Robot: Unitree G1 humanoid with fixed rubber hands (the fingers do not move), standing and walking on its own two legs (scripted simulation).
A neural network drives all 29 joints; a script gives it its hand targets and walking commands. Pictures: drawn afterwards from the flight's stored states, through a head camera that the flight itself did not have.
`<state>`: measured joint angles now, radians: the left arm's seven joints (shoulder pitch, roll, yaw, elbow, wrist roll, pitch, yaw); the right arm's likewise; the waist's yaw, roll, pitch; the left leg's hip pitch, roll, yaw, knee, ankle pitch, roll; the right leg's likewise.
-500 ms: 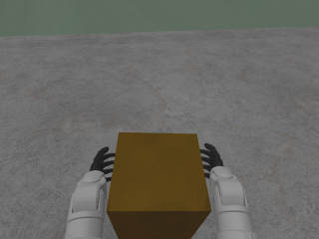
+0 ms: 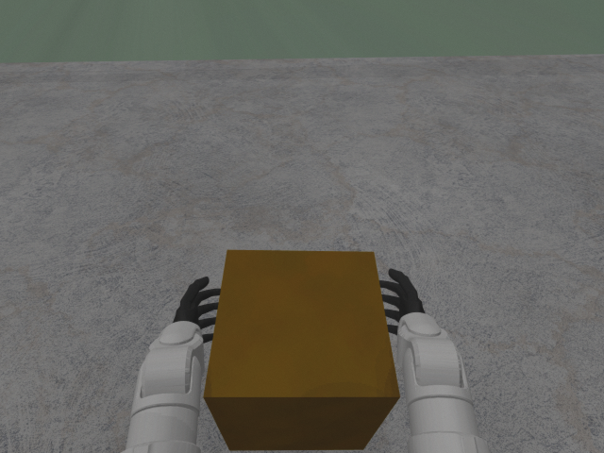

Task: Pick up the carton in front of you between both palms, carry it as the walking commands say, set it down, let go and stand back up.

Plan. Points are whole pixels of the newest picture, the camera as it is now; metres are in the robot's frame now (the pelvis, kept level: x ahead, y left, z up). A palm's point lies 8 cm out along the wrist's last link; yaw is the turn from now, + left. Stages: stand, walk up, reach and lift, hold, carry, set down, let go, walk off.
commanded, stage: hold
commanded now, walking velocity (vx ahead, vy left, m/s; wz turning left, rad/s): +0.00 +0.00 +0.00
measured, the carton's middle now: (298, 355) +0.30 +0.00 -0.04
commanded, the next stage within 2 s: set down in 0.02 s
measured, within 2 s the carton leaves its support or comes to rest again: neither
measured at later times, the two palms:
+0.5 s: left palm (215, 336) +0.34 +0.13 -0.05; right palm (401, 332) +0.34 -0.17 -0.05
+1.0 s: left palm (247, 355) +0.40 +0.11 -0.23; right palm (395, 370) +0.36 -0.19 -0.23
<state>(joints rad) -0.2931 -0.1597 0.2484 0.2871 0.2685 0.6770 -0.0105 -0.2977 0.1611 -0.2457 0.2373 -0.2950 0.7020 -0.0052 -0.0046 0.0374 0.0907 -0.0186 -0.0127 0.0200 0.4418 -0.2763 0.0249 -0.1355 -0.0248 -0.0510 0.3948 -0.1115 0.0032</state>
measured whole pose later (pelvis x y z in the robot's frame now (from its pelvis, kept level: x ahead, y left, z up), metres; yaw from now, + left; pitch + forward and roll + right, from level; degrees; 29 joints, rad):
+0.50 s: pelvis -0.02 -0.03 -0.03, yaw +3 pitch +5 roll +0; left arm -0.63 -0.12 0.54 0.67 0.47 0.33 -0.11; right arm -0.59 0.24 -0.54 0.52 -0.42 0.38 -0.02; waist -0.03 0.04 0.15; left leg -0.49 -0.02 -0.07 0.77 -0.37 0.00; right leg -0.58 0.03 -0.03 0.70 -0.20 -0.04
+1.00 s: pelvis -0.04 +0.01 -0.16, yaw +3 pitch +39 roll +0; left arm -0.78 -0.07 0.35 0.70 0.21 0.20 0.05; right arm -0.68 0.12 -0.52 0.52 -0.24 0.21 -0.02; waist -0.10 0.07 -0.18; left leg -1.50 -0.08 0.00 1.35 -0.53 0.03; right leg -1.60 -0.01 0.02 1.25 -0.33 0.02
